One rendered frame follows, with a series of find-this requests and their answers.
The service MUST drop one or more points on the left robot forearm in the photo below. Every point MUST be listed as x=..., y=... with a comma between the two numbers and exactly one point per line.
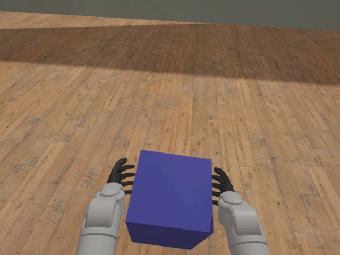
x=101, y=223

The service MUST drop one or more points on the robot right hand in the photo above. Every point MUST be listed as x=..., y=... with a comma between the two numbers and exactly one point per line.
x=225, y=184

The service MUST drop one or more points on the right robot forearm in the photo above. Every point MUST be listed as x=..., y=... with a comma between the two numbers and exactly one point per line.
x=243, y=228

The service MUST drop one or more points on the robot left hand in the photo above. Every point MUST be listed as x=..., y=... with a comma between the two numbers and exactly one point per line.
x=116, y=175

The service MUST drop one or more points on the carton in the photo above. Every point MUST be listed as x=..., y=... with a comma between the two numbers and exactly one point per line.
x=171, y=203

